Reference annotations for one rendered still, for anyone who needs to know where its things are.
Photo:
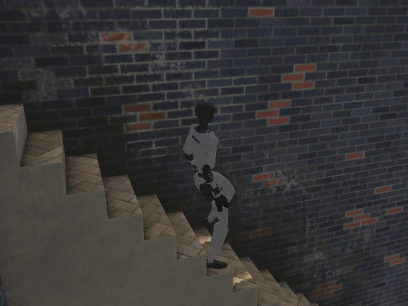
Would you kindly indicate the right robot forearm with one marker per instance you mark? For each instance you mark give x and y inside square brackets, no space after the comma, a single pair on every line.
[211,183]

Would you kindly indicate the right robot upper arm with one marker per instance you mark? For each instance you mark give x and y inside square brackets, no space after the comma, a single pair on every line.
[211,143]

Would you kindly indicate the robot right hand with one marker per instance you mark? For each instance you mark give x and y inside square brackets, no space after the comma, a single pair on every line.
[220,202]

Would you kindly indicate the robot right thigh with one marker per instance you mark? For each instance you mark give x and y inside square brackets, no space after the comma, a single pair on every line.
[222,216]

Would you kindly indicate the humanoid robot head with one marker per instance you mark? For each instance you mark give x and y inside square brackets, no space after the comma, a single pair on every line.
[205,112]

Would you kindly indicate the left robot upper arm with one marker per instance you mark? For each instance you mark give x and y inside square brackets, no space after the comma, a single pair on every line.
[187,148]

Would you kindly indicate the left robot forearm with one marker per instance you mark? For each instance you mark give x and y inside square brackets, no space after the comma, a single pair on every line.
[191,160]

